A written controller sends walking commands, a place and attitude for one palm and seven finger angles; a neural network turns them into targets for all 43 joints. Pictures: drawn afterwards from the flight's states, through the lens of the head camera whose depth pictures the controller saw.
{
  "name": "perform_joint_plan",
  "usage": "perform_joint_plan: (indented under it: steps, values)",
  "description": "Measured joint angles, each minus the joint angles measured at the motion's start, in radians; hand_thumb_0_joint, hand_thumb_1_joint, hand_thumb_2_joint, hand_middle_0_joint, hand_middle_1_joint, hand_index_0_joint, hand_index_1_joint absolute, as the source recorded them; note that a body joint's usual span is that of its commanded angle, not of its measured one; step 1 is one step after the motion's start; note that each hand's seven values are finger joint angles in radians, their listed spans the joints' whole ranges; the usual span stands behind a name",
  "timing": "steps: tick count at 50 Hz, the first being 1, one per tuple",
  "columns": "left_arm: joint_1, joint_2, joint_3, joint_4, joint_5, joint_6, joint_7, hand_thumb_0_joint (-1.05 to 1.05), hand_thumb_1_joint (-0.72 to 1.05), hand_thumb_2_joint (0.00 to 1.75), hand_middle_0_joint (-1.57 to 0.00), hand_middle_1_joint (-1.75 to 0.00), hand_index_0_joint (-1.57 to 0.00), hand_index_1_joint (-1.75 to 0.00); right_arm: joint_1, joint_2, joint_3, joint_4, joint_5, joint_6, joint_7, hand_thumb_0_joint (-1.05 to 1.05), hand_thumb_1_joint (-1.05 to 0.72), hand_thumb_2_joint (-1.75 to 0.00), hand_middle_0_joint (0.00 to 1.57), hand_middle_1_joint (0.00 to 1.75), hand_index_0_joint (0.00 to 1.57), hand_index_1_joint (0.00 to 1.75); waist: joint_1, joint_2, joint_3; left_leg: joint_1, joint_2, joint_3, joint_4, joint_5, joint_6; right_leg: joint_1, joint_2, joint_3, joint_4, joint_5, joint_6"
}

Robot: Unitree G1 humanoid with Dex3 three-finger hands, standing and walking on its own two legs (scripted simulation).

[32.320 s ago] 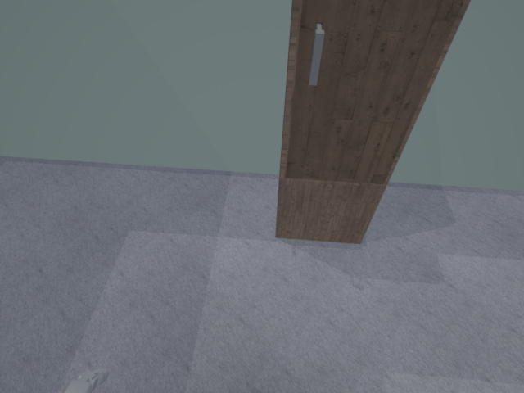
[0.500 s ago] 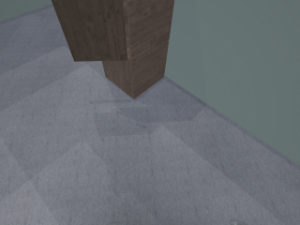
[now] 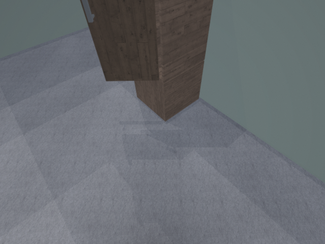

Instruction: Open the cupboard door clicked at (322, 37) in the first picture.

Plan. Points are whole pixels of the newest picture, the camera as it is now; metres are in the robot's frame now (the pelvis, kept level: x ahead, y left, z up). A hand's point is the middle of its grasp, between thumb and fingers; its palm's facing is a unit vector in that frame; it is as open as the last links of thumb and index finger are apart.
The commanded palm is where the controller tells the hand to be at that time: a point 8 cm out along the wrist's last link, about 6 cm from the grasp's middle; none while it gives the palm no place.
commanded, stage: take the last steps up to it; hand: left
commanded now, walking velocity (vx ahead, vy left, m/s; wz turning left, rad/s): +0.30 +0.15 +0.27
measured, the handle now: (88, 5) +1.05 +0.40 +0.13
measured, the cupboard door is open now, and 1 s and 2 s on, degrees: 49 49 49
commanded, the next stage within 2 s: come to a stop and stand still in 1.34 s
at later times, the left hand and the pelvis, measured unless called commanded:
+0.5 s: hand out of the picture -0.01 +0.22 -0.17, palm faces +0.24 -0.96 -0.15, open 7.4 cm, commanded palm none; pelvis +0.13 +0.09 -0.01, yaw +9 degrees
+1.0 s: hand (91, 153) +0.43 +0.29 -0.15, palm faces -0.01 -0.98 -0.21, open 7.4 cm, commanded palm none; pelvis +0.30 +0.11 +0.00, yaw +2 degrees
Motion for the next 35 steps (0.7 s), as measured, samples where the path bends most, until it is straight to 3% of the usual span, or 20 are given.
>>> perform_joint_plan:
  steps: [2, 4, 8, 15, 19, 22, 24, 26, 29, 31, 35]
  values:
    - [0.021, -0.02, -0.006, 0.004, -0.001, -0.013, 0.004, 0.0, 0.9, 0.9, -0.2, -0.3, -0.2, -0.3, 0.014, -0.013, -0.009, 0.023, -0.007, 0.017, 0.01, 0.0, -0.91, -0.9, 0.2, 0.3, 0.2, 0.3, -0.002, 0.015, 0.001, -0.079, -0.005, -0.005, 0.215, -0.032, -0.008, 0.031, -0.007, -0.027, -0.009, 0.009, -0.026]
    - [0.054, -0.029, -0.002, 0.016, -0.005, -0.028, 0.016, 0.0, 0.92, 0.9, -0.2, -0.3, -0.2, -0.3, 0.015, -0.02, -0.015, 0.041, -0.013, 0.024, 0.02, 0.0, -0.91, -0.9, 0.2, 0.3, 0.2, 0.3, 0.001, 0.013, 0.002, -0.149, 0.008, 0.004, 0.366, 0.043, -0.021, 0.074, -0.015, -0.038, -0.065, 0.033, -0.025]
    - [0.117, -0.025, -0.001, 0.061, -0.009, -0.046, 0.017, 0.0, 0.93, 0.9, -0.2, -0.3, -0.2, -0.3, 0.01, -0.021, -0.023, 0.048, -0.012, 0.018, 0.033, 0.0, -0.91, -0.9, 0.2, 0.3, 0.2, 0.3, -0.007, -0.002, 0.003, -0.244, 0.053, 0.01, 0.452, 0.18, -0.051, 0.151, -0.031, -0.06, -0.183, 0.07, -0.017]
    - [0.202, -0.04, -0.011, 0.128, -0.002, -0.064, 0.015, 0.0, 0.91, 0.9, -0.2, -0.3, -0.2, -0.3, -0.025, -0.018, -0.018, 0.059, -0.007, 0.017, 0.041, 0.0, -0.91, -0.9, 0.19, 0.3, 0.2, 0.3, 0.019, -0.019, 0.012, -0.279, 0.104, 0.053, 0.307, 0.232, -0.065, 0.247, -0.073, -0.114, -0.261, 0.052, 0.02]
    - [0.242, -0.045, -0.016, 0.16, 0.006, -0.061, 0.015, 0.0, 0.91, 0.9, -0.2, -0.3, -0.2, -0.3, -0.08, -0.007, -0.006, 0.05, -0.005, 0.005, 0.049, 0.01, -0.91, -0.9, 0.19, 0.3, 0.2, 0.3, 0.048, -0.033, 0.024, -0.224, 0.099, 0.101, 0.109, 0.203, -0.044, 0.283, -0.102, -0.135, -0.247, 0.007, 0.058]
    - [0.271, -0.042, -0.015, 0.184, 0.006, -0.051, 0.013, 0.0, 0.9, 0.9, -0.2, -0.3, -0.2, -0.3, -0.121, 0.007, 0.004, 0.026, -0.005, -0.025, 0.049, 0.01, -0.91, -0.9, 0.19, 0.3, 0.2, 0.3, 0.063, -0.055, 0.03, -0.136, 0.069, 0.137, -0.053, 0.181, -0.013, 0.285, -0.137, -0.136, -0.173, -0.06, 0.094]
    - [0.28, -0.042, -0.014, 0.199, -0.001, -0.035, 0.008, 0.0, 0.9, 0.9, -0.2, -0.3, -0.2, -0.3, -0.139, 0.014, 0.005, 0.004, -0.01, -0.06, 0.04, 0.0, -0.91, -0.9, 0.19, 0.3, 0.2, 0.3, 0.051, -0.059, 0.032, -0.104, 0.057, 0.151, -0.078, 0.22, 0.016, 0.214, -0.161, -0.107, 0.031, -0.123, 0.073]
    - [0.248, -0.031, -0.012, 0.202, -0.007, -0.01, 0.008, 0.01, 0.9, 0.9, -0.2, -0.3, -0.2, -0.3, -0.147, 0.034, 0.007, -0.011, -0.01, -0.08, 0.023, 0.0, -0.91, -0.9, 0.2, 0.3, 0.2, 0.3, 0.051, -0.075, 0.048, -0.094, 0.048, 0.168, -0.02, 0.164, 0.038, 0.079, -0.143, -0.01, 0.353, -0.16, 0.026]
    - [0.18, -0.016, 0.0, 0.183, -0.007, 0.001, 0.01, 0.01, 0.91, 0.9, -0.2, -0.3, -0.2, -0.3, -0.124, 0.056, 0.015, -0.012, -0.011, -0.094, 0.004, 0.0, -0.91, -0.9, 0.2, 0.3, 0.2, 0.3, 0.051, -0.078, 0.041, -0.015, 0.043, 0.194, -0.078, 0.141, 0.041, -0.112, -0.103, 0.03, 0.644, -0.071, -0.007]
    - [0.129, -0.008, 0.007, 0.156, -0.003, -0.003, 0.008, 0.01, 0.91, 0.9, -0.2, -0.3, -0.19, -0.3, -0.099, 0.058, 0.0, -0.014, -0.001, -0.111, -0.016, -0.02, -0.93, -0.9, 0.2, 0.3, 0.21, 0.3, 0.043, -0.079, 0.034, 0.047, 0.031, 0.21, -0.149, 0.155, 0.048, -0.204, -0.093, 0.027, 0.676, -0.01, -0.008]
    - [0.034, 0.007, 0.021, 0.091, 0.002, -0.004, 0.008, 0.01, 0.92, 0.9, -0.2, -0.3, -0.19, -0.3, -0.031, 0.036, 0.003, 0.01, -0.005, -0.117, -0.019, -0.02, -0.95, -0.9, 0.2, 0.3, 0.21, 0.3, 0.03, -0.075, 0.006, 0.15, 0.01, 0.228, -0.275, 0.178, 0.062, -0.322, -0.083, 0.014, 0.591, 0.094, 0.001]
